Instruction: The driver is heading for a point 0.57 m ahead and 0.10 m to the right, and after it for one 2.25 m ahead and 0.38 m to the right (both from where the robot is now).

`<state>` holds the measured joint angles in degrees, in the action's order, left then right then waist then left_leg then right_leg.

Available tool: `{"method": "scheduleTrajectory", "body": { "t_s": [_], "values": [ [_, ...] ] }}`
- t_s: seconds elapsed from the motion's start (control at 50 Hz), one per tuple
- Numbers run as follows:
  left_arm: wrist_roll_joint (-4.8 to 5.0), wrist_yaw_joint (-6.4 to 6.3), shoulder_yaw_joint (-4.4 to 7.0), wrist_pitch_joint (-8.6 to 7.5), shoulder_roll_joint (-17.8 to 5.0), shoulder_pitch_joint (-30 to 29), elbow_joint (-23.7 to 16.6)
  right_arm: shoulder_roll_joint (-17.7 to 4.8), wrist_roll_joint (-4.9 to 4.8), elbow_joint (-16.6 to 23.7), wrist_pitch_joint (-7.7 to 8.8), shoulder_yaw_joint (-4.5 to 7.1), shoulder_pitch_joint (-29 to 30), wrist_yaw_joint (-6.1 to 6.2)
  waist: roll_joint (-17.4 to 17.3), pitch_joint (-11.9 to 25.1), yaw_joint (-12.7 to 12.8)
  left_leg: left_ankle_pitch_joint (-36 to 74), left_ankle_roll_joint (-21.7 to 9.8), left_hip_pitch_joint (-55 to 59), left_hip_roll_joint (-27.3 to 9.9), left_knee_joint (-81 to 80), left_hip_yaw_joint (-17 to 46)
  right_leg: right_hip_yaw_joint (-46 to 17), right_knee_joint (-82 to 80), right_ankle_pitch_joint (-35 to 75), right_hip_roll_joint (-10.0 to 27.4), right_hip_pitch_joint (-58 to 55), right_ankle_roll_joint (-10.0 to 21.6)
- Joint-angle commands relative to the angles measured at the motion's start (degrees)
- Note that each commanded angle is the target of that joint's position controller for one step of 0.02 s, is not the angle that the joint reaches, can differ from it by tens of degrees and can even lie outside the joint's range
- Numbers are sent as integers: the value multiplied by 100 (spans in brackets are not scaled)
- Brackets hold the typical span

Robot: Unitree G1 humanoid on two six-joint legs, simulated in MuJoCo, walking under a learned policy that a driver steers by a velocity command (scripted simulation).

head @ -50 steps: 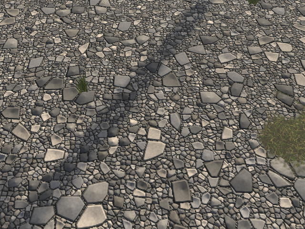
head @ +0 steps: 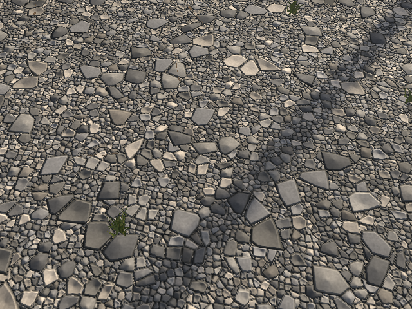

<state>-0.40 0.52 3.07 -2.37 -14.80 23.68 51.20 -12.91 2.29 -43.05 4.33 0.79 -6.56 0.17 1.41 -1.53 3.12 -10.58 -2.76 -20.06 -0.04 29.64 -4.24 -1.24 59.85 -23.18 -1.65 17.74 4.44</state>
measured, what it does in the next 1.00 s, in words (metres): walks ahead: right foot, then left foot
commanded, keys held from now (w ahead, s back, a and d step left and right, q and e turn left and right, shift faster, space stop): w+e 0.48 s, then w+q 0.18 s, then q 0.34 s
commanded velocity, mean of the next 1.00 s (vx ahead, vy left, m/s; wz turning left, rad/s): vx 0.42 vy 0.00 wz -0.19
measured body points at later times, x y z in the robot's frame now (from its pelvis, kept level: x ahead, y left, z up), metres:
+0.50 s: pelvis +0.24 -0.07 -0.01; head +0.28 -0.09 +0.43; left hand +0.49 +0.12 -0.12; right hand +0.18 -0.33 -0.16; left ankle +0.12 +0.10 -0.64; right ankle +0.30 -0.14 -0.73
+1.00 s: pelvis +0.47 -0.12 -0.01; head +0.52 -0.12 +0.43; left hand +0.57 +0.13 -0.16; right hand +0.54 -0.39 -0.14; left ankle +0.58 -0.09 -0.73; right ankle +0.32 -0.16 -0.66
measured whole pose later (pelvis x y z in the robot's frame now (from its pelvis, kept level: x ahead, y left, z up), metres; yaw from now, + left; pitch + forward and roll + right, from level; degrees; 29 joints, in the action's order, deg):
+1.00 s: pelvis +0.47 -0.12 -0.01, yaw -10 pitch +0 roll +0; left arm -0.7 -2.1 1.9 -2.1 -13.3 15.5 51.3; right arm -13.6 0.8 -47.8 2.6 2.5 -10.8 -1.0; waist 0.3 -5.1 0.4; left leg -8.3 -7.3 -24.8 4.6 33.0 -3.9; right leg 4.7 61.3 -29.8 -3.4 13.4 1.7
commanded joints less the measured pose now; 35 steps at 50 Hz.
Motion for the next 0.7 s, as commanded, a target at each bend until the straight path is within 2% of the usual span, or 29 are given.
{"method": "scheduleTrajectory", "body": {
  "t_s": [0.02,0.04,0.08,0.12,0.18,0.24,0.32,0.36,0.38,0.4,0.42,0.44,0.46,0.48,0.5,0.52,0.54,0.56,0.6,0.66,0.7],
  "values": [
    [-130,97,138,69,-403,-126,-405,-483,-85,-37,76,174,-770,50,-724,27,-338,-157,-509,1387,-1537,-1946,1651,-208,492,470,580,1694,-26],
    [-149,134,129,135,-315,-45,-418,-544,-91,-76,131,191,-806,49,-871,89,-254,241,-561,1296,-1580,-1969,1430,-154,512,564,573,1584,-85],
    [-161,184,126,207,-261,-341,-530,-578,-146,-184,225,228,-943,37,-692,22,-216,754,-643,1303,-1588,-2111,1043,-138,485,846,632,1813,-166],
    [-174,232,122,233,-249,-734,-671,-629,-142,-281,249,261,-1072,42,-559,-60,-238,983,-676,1432,-1577,-2210,682,-117,304,1222,696,2169,-235],
    [-154,301,72,232,-176,-1328,-892,-633,-116,-433,229,275,-1245,27,-553,-194,-312,1315,-627,1502,-1438,-2213,93,26,-455,1834,701,2311,-291],
    [-148,378,-4,210,-118,-1944,-1112,-752,-112,-522,220,311,-1355,34,-585,-310,-438,1436,-533,1491,-1408,-2190,-354,326,-1458,2329,659,1938,-203],
    [-195,410,-4,209,-230,-2425,-1341,-947,-105,-710,120,374,-1688,79,-556,-424,-563,2120,-419,2117,-1596,-1865,-668,714,-2171,1793,493,1698,82],
    [-223,368,36,211,-303,-2290,-1342,-1095,-96,-772,38,404,-1728,108,-652,-247,-460,3770,-335,2438,-1618,-1157,-892,949,-2358,1178,171,1257,302],
    [-232,332,80,197,-375,-1960,-1266,-1198,-91,-798,-19,428,-1738,118,-704,-10,-300,4602,-308,2523,-1616,-474,-983,1033,-2438,853,-60,818,438],
    [-241,279,154,148,-481,-1279,-1070,-1265,-103,-791,-82,439,-1714,119,-628,395,0,4818,-264,2380,-1560,586,-1078,1052,-2697,777,-322,21,595],
    [-291,188,291,99,-747,-241,-729,-1219,-91,-705,-111,416,-1668,111,-287,996,450,3830,-81,1524,-1427,2099,-1152,629,-3030,808,-232,-1446,818],
    [-301,94,476,96,-1471,31,-727,-559,-160,-331,-80,258,-1883,32,928,1626,289,-9,235,-743,-823,4109,-1117,-1974,-3294,33,1518,-3273,1430],
    [-92,53,527,153,-1725,62,-893,-812,-112,-34,-10,322,-1429,-33,939,2054,357,-2181,417,-1976,72,5193,20,-4455,-4321,476,2271,-3703,1934],
    [-53,11,498,197,-1589,-57,-758,-931,-107,102,24,343,-755,-55,257,1227,390,-1565,338,-2567,-305,5197,529,-3420,-4379,977,2026,-3322,1717],
    [-27,-36,387,176,-1175,-368,-705,-768,-179,8,84,268,-899,-63,44,622,105,-947,269,-2338,-574,4687,458,-2493,-4378,1697,1895,-2457,1473],
    [-42,-47,277,123,-827,-664,-708,-696,-160,-178,75,254,-1107,-57,-190,343,-181,-736,240,-1827,-748,4132,453,-1868,-4465,2387,1567,-1761,1159],
    [-12,-48,198,62,-627,-864,-694,-655,-60,-295,-21,246,-1333,-64,-151,248,-403,-666,259,-1371,-824,3828,464,-1410,-4579,2823,1346,-1294,977],
    [-16,-25,144,-16,-505,-924,-681,-609,0,-430,-134,232,-1541,-90,-33,319,-491,-605,266,-990,-846,3709,452,-1123,-4683,3121,1221,-1022,901],
    [-14,10,143,-161,-575,-750,-531,-567,-32,-489,-264,246,-1569,-156,41,292,-546,-416,255,-954,-784,3548,398,-783,-4870,3464,1142,-923,872],
    [-36,14,157,-231,-655,-417,-342,-561,-95,-380,-319,265,-941,-196,86,-83,-346,232,217,-1628,-781,3067,468,-447,-5195,3213,1110,-1132,660],
    [-51,-14,103,-253,-564,-318,-262,-530,-120,-343,-303,269,-679,-187,55,-259,-281,511,204,-1808,-585,2630,575,-79,-5117,4292,1103,-1295,496]
  ]
}}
